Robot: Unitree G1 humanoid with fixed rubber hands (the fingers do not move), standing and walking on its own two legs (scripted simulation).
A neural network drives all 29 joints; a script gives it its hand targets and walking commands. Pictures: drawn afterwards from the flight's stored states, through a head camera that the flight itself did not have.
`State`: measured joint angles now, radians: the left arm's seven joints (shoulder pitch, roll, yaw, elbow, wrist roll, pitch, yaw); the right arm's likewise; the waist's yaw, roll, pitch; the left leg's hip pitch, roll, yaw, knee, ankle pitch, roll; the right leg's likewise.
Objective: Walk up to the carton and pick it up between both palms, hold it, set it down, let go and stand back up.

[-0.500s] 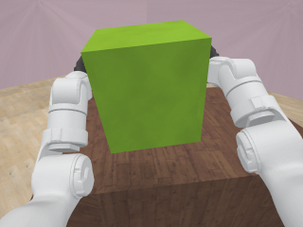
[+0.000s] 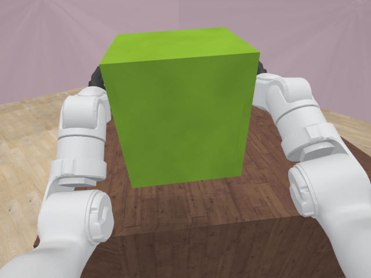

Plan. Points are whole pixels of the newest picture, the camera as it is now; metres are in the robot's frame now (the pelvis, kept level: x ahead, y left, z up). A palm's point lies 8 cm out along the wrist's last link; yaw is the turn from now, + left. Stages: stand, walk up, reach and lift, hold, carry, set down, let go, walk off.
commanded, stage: hold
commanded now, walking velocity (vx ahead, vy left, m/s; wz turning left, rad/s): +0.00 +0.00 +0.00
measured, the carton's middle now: (179, 105) +0.37 +0.00 +0.29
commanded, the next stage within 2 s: none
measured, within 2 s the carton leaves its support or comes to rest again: neither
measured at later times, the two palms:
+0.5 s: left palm (98, 99) +0.37 +0.16 +0.31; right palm (257, 88) +0.37 -0.15 +0.33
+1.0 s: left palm (95, 97) +0.37 +0.16 +0.31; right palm (256, 86) +0.37 -0.15 +0.34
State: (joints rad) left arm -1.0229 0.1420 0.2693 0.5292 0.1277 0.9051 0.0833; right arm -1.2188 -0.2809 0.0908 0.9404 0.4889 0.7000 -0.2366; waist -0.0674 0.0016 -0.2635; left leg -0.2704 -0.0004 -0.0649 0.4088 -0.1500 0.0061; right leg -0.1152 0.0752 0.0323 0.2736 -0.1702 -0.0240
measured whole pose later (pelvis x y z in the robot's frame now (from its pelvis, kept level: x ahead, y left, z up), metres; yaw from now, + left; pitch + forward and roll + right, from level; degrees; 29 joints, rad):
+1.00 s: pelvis +0.00 +0.00 +0.00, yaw +0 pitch +1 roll -2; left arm -1.03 0.14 0.28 0.55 0.13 0.91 0.07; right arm -1.23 -0.27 0.07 0.95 0.47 0.71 -0.24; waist -0.06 0.00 -0.27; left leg -0.27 0.00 -0.07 0.41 -0.15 0.01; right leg -0.12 0.07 0.04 0.28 -0.17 -0.02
